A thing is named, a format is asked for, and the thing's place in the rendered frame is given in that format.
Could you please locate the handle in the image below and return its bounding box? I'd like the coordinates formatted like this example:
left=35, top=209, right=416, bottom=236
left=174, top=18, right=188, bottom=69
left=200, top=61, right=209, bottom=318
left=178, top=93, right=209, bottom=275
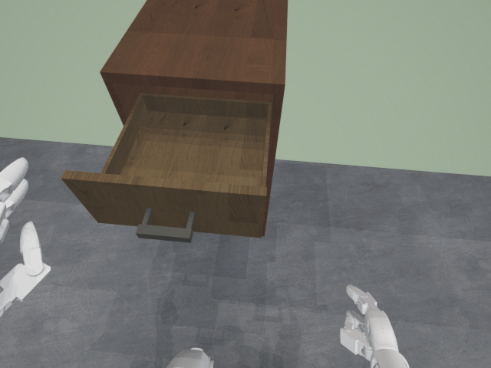
left=136, top=208, right=195, bottom=243

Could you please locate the robot right hand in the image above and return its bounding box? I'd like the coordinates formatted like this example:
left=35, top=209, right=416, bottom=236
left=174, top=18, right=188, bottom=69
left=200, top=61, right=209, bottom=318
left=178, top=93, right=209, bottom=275
left=340, top=284, right=399, bottom=362

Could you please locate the drawer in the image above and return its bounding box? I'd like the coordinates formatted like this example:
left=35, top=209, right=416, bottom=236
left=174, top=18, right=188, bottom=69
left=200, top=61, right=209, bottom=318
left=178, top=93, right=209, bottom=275
left=61, top=93, right=272, bottom=238

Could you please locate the right robot forearm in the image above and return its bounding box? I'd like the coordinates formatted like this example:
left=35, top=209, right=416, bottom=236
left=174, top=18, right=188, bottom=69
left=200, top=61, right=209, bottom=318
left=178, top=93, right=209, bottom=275
left=370, top=349, right=410, bottom=368

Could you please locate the cabinet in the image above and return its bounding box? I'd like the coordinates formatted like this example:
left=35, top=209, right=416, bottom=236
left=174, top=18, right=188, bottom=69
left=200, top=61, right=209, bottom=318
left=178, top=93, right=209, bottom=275
left=100, top=0, right=288, bottom=236

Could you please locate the left robot thigh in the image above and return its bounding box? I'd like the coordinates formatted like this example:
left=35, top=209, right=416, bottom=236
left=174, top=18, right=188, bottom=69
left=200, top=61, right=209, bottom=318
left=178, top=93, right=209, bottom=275
left=167, top=350, right=213, bottom=368

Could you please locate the robot left hand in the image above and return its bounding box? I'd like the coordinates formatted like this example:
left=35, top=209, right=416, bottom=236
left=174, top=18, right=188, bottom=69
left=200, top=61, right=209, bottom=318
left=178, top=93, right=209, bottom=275
left=0, top=157, right=51, bottom=319

